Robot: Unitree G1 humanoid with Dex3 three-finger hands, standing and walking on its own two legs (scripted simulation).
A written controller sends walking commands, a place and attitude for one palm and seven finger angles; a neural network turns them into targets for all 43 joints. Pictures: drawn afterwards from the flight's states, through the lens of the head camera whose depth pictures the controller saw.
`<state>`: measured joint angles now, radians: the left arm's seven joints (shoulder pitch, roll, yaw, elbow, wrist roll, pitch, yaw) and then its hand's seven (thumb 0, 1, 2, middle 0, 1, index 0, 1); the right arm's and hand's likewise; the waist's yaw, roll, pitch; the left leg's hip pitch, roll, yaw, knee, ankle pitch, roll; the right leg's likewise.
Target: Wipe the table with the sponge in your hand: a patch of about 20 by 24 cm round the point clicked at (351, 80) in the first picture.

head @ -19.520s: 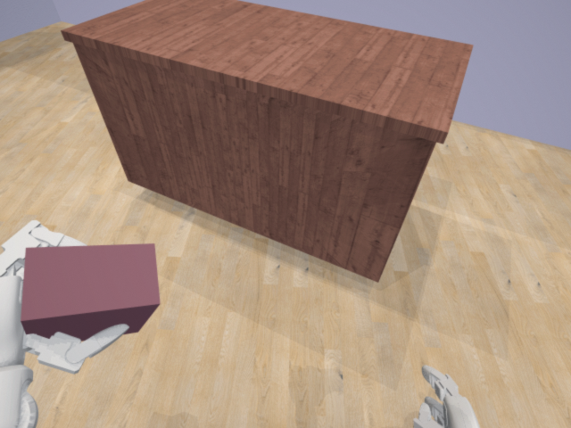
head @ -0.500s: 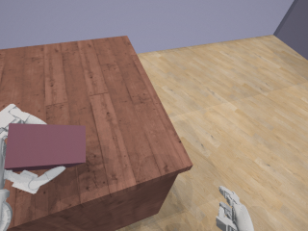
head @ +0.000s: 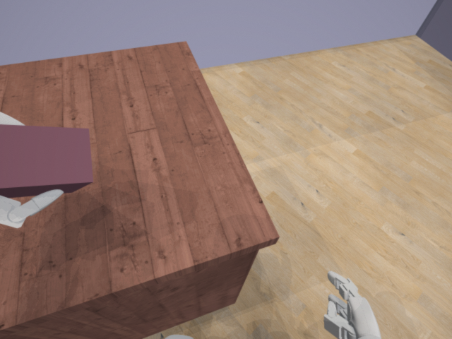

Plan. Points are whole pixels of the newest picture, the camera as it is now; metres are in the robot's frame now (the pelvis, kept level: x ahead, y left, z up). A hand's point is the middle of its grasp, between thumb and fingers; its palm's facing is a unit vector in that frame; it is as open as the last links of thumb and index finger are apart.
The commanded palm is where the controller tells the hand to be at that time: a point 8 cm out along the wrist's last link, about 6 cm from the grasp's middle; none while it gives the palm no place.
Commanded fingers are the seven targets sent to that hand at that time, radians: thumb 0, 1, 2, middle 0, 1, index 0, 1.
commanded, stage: look again from close up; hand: left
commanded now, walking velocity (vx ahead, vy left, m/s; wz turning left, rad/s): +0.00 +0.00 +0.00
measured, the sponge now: (46, 165) +0.27 +0.27 +0.18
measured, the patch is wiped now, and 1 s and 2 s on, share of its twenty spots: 0.00 0.00 0.00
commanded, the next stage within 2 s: shuffle to correct the standing spot in 0.18 s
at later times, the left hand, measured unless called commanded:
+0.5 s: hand (43, 214) +0.22 +0.26 +0.16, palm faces +0.36 -0.86 -0.37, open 10.5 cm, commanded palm +0.15 +0.29 +0.18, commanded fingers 0.00 0.10 1.30 -1.20 -1.60 -1.20 -1.60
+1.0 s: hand (25, 267) +0.16 +0.25 +0.15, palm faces +0.33 -0.82 -0.46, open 10.5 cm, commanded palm +0.10 +0.28 +0.18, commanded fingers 0.00 0.10 1.30 -1.20 -1.60 -1.20 -1.60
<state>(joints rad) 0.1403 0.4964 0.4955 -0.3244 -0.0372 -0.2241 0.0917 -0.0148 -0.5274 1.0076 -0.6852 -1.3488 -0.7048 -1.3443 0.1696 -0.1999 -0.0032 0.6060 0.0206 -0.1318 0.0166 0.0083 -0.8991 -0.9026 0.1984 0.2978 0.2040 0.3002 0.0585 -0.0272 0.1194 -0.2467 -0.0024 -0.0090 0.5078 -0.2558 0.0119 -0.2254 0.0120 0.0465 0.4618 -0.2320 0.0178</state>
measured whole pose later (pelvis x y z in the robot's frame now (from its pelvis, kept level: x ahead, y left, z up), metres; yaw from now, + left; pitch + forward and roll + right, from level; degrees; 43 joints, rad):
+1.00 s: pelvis -0.06 +0.00 -0.01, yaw -1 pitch +0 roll +0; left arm 0.46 0.43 0.42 -0.53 -0.04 -0.23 0.10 -0.02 -0.52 1.01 -0.68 -1.35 -0.70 -1.34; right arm 0.24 -0.19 -0.01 0.59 0.00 -0.14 -0.05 0.01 -0.90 -0.90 0.20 0.30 0.20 0.30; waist 0.02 -0.07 0.11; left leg -0.31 -0.03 0.03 0.56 -0.26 0.04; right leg -0.35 -0.02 0.02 0.58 -0.24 0.00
